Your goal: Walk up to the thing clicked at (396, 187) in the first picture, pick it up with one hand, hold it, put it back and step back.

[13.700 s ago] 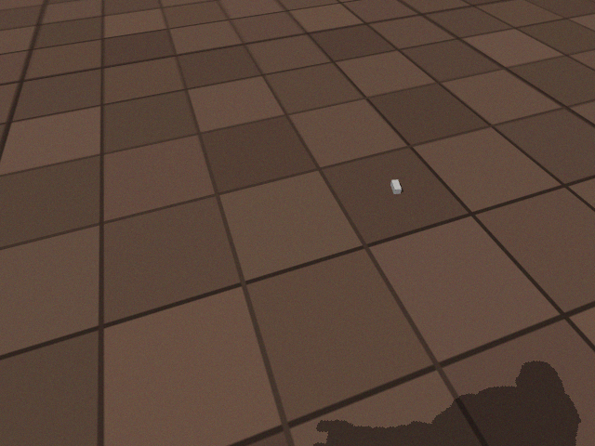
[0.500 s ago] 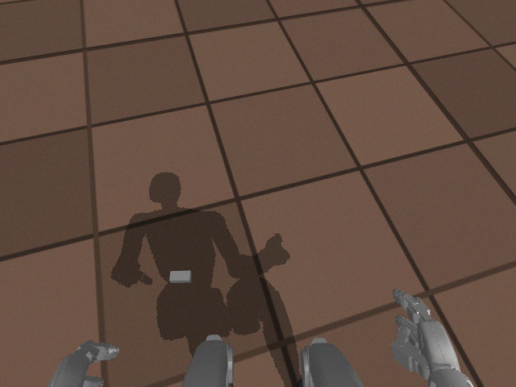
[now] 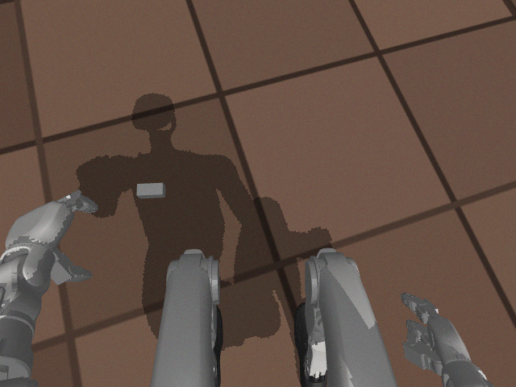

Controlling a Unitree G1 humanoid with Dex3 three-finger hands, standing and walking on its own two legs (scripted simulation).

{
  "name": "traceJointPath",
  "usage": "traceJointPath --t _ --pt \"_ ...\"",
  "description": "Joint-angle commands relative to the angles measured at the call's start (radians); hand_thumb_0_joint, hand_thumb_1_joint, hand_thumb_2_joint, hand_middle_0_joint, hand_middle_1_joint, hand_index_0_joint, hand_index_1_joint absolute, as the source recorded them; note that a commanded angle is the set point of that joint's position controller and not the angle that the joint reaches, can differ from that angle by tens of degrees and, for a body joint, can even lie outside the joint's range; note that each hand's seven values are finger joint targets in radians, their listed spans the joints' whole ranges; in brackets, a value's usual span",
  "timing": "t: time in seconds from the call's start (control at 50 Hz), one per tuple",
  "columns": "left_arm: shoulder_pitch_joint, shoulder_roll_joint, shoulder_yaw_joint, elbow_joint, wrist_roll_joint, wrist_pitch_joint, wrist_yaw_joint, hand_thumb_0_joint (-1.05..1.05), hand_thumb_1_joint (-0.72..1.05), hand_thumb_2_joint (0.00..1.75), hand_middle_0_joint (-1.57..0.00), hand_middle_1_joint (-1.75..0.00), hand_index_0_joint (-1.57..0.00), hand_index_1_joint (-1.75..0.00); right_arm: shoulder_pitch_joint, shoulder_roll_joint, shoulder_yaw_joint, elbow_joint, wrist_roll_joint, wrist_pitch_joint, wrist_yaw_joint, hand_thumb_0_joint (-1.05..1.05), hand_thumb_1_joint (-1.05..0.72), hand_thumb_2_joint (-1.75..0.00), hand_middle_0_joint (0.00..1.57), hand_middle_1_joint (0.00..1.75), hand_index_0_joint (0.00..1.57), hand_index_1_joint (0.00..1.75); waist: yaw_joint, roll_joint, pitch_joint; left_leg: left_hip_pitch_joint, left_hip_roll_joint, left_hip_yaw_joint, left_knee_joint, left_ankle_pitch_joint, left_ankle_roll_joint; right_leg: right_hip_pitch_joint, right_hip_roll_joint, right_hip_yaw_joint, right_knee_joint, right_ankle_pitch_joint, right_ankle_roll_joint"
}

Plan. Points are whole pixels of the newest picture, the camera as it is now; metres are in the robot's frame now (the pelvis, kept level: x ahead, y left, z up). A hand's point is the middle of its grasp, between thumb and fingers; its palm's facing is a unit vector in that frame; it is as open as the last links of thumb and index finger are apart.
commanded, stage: rise first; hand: left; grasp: from above
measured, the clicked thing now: (151, 190) +0.51 +0.30 -0.44
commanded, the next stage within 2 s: none
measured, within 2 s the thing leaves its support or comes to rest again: neither
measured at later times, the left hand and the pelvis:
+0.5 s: hand (101, 213) +0.40 +0.34 -0.25, palm faces -0.49 -0.10 -0.87, open 12.1 cm; pelvis -0.02 +0.01 -0.10, yaw -4 degrees
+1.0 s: hand (114, 200) +0.44 +0.34 -0.30, palm faces -0.47 -0.03 -0.88, open 11.9 cm; pelvis -0.01 +0.01 -0.14, yaw -7 degrees
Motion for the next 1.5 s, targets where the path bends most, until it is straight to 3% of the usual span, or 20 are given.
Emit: traceJointPath --t 0.0,0.04,0.06,0.16,0.2,0.26,0.32,0.34,0.42,0.52,0.66,0.8,0.86,0.88,0.9,0.98,1.16,1.3,1.32,1.48 --pt "-0.274 0.370 0.101 -0.086 0.078 -0.098 0.042 0.00 -0.27 0.75 -0.42 -0.72 -0.41 -0.73 0.148 -0.181 -0.068 -0.058 -0.010 -0.008 0.001 0.00 -0.96 -0.92 0.20 0.30 0.20 0.30 -0.010 0.050 -0.630 0.326 -0.031 0.057 -0.141 0.137 0.042 0.288 0.033 -0.014 -0.203 0.145 -0.032" --pt "-0.241 0.394 0.112 0.033 0.114 -0.116 0.049 0.00 -0.24 0.73 -0.43 -0.71 -0.42 -0.71 0.165 -0.185 -0.064 -0.024 -0.018 0.011 0.004 0.00 -0.95 -0.92 0.20 0.30 0.20 0.30 -0.014 0.045 -0.610 0.300 -0.030 0.052 -0.116 0.112 0.045 0.244 0.038 -0.025 -0.178 0.117 -0.033" --pt "-0.329 0.416 0.109 -0.054 0.126 -0.140 0.058 0.00 -0.23 0.74 -0.42 -0.70 -0.42 -0.71 0.156 -0.189 -0.062 -0.043 -0.022 0.015 0.006 0.00 -0.94 -0.91 0.20 0.30 0.20 0.30 -0.013 0.075 -0.627 0.301 -0.029 0.046 -0.112 0.115 0.042 0.229 0.038 -0.033 -0.157 0.122 -0.036" --pt "-0.406 0.462 0.117 0.080 0.211 -0.191 0.114 0.00 -0.23 0.78 -0.37 -0.68 -0.35 -0.69 0.190 -0.198 -0.053 -0.005 -0.049 0.059 0.023 0.00 -0.89 -0.90 0.20 0.30 0.20 0.30 -0.044 0.113 -0.618 0.273 -0.027 0.024 -0.056 0.087 0.042 0.131 0.043 -0.061 -0.081 0.098 -0.040" --pt "-0.483 0.496 0.125 0.046 0.244 -0.210 0.145 0.00 -0.19 0.78 -0.35 -0.66 -0.34 -0.67 0.188 -0.205 -0.048 0.000 -0.060 0.071 0.029 0.00 -0.86 -0.89 0.20 0.30 0.20 0.30 -0.038 0.178 -0.622 0.293 -0.023 0.006 -0.053 0.070 0.036 0.076 0.041 -0.074 -0.041 0.088 -0.045" --pt "-0.463 0.493 0.115 0.180 0.302 -0.207 0.186 0.00 -0.18 0.76 -0.36 -0.64 -0.35 -0.65 0.186 -0.214 -0.034 0.014 -0.074 0.092 0.036 0.00 -0.86 -0.89 0.20 0.30 0.20 0.30 -0.057 0.185 -0.556 0.271 -0.019 -0.017 -0.039 0.057 0.033 -0.002 0.040 -0.094 0.004 0.087 -0.046" --pt "-0.580 0.516 0.099 0.126 0.352 -0.217 0.221 0.00 -0.20 0.77 -0.36 -0.62 -0.35 -0.64 0.192 -0.220 -0.034 0.023 -0.087 0.110 0.041 0.00 -0.87 -0.89 0.20 0.30 0.20 0.30 -0.065 0.255 -0.590 0.290 -0.024 -0.014 -0.006 0.092 0.028 -0.035 0.040 -0.099 0.036 0.113 -0.050" --pt "-0.549 0.537 0.113 0.198 0.372 -0.209 0.232 0.00 -0.17 0.75 -0.37 -0.62 -0.36 -0.63 0.196 -0.225 -0.031 0.028 -0.091 0.116 0.044 0.00 -0.88 -0.90 0.20 0.30 0.20 0.30 -0.067 0.245 -0.589 0.294 -0.024 -0.015 0.010 0.117 0.029 -0.041 0.040 -0.101 0.044 0.127 -0.049" --pt "-0.584 0.524 0.080 0.280 0.413 -0.208 0.262 0.00 -0.17 0.74 -0.39 -0.58 -0.37 -0.60 0.193 -0.225 -0.016 0.036 -0.104 0.139 0.052 0.00 -0.88 -0.90 0.20 0.30 0.20 0.30 -0.102 0.235 -0.540 0.262 -0.025 -0.030 0.036 0.116 0.029 -0.094 0.039 -0.114 0.075 0.124 -0.047" --pt "-0.682 0.576 0.074 0.295 0.468 -0.224 0.286 0.00 -0.16 0.72 -0.39 -0.59 -0.38 -0.60 0.190 -0.229 -0.002 0.043 -0.125 0.156 0.057 0.00 -0.89 -0.90 0.20 0.30 0.20 0.30 -0.121 0.266 -0.548 0.235 -0.026 -0.020 0.084 0.106 0.031 -0.105 0.042 -0.116 0.098 0.123 -0.044" --pt "-0.702 0.619 0.071 0.375 0.527 -0.254 0.315 0.00 -0.14 0.70 -0.41 -0.57 -0.40 -0.58 0.177 -0.210 0.039 0.065 -0.151 0.176 0.060 0.00 -0.89 -0.90 0.20 0.30 0.20 0.30 -0.138 0.255 -0.538 0.190 -0.031 -0.004 0.155 0.155 0.041 -0.095 0.052 -0.118 0.125 0.157 -0.040" --pt "-0.727 0.650 0.081 0.422 0.552 -0.267 0.350 0.00 -0.16 0.71 -0.41 -0.59 -0.40 -0.60 0.172 -0.212 0.062 0.071 -0.178 0.186 0.065 0.00 -0.90 -0.90 0.20 0.30 0.20 0.30 -0.159 0.267 -0.533 0.158 -0.028 -0.012 0.197 0.182 0.044 -0.094 0.062 -0.124 0.153 0.185 -0.036" --pt "-0.733 0.661 0.084 0.442 0.560 -0.259 0.365 0.00 -0.16 0.70 -0.40 -0.60 -0.39 -0.60 0.165 -0.216 0.065 0.066 -0.183 0.183 0.066 0.00 -0.90 -0.90 0.20 0.30 0.20 0.30 -0.154 0.290 -0.538 0.182 -0.023 -0.017 0.201 0.176 0.040 -0.124 0.065 -0.138 0.169 0.175 -0.038" --pt "-0.757 0.658 0.081 0.412 0.554 -0.262 0.370 0.00 -0.16 0.70 -0.41 -0.59 -0.40 -0.60 0.168 -0.236 0.052 0.071 -0.188 0.182 0.066 0.00 -0.90 -0.90 0.20 0.30 0.20 0.30 -0.166 0.301 -0.544 0.190 -0.022 -0.020 0.203 0.188 0.039 -0.131 0.066 -0.142 0.176 0.186 -0.037" --pt "-0.723 0.659 0.083 0.459 0.562 -0.251 0.372 0.00 -0.15 0.69 -0.42 -0.59 -0.41 -0.60 0.171 -0.217 0.069 0.070 -0.185 0.181 0.067 0.00 -0.90 -0.90 0.20 0.30 0.20 0.30 -0.156 0.300 -0.543 0.186 -0.024 -0.021 0.202 0.187 0.039 -0.128 0.067 -0.141 0.174 0.183 -0.039" --pt "-0.731 0.673 0.086 0.445 0.569 -0.234 0.379 0.00 -0.17 0.72 -0.40 -0.60 -0.39 -0.61 0.185 -0.229 0.065 0.071 -0.195 0.180 0.067 0.00 -0.90 -0.90 0.20 0.30 0.20 0.30 -0.162 0.304 -0.542 0.167 -0.024 -0.017 0.213 0.200 0.040 -0.110 0.069 -0.144 0.179 0.201 -0.037" --pt "-0.755 0.675 0.079 0.444 0.544 -0.215 0.371 0.00 -0.16 0.70 -0.38 -0.65 -0.38 -0.65 0.181 -0.246 0.065 0.050 -0.195 0.170 0.071 0.00 -0.90 -0.90 0.20 0.30 0.20 0.30 -0.176 0.292 -0.518 0.154 -0.020 -0.023 0.230 0.213 0.041 -0.115 0.066 -0.149 0.189 0.219 -0.034" --pt "-0.762 0.692 0.077 0.442 0.545 -0.226 0.365 0.00 -0.17 0.71 -0.37 -0.67 -0.38 -0.66 0.184 -0.250 0.081 0.044 -0.202 0.171 0.075 0.00 -0.90 -0.90 0.20 0.30 0.20 0.30 -0.189 0.299 -0.506 0.125 -0.020 -0.020 0.245 0.201 0.041 -0.088 0.071 -0.146 0.184 0.217 -0.033" --pt "-0.756 0.690 0.078 0.450 0.545 -0.226 0.366 0.00 -0.25 0.78 -0.37 -0.63 -0.34 -0.66 0.194 -0.251 0.082 0.049 -0.202 0.171 0.076 0.00 -0.90 -0.90 0.20 0.30 0.20 0.30 -0.191 0.290 -0.517 0.128 -0.020 -0.021 0.249 0.213 0.042 -0.077 0.071 -0.146 0.186 0.229 -0.031" --pt "-0.781 0.694 0.067 0.461 0.551 -0.231 0.381 0.00 -0.17 0.71 -0.39 -0.65 -0.39 -0.65 0.181 -0.264 0.096 0.040 -0.205 0.165 0.078 0.00 -0.90 -0.90 0.20 0.30 0.20 0.30 -0.198 0.328 -0.492 0.161 -0.015 -0.041 0.233 0.200 0.034 -0.126 0.072 -0.162 0.199 0.206 -0.037"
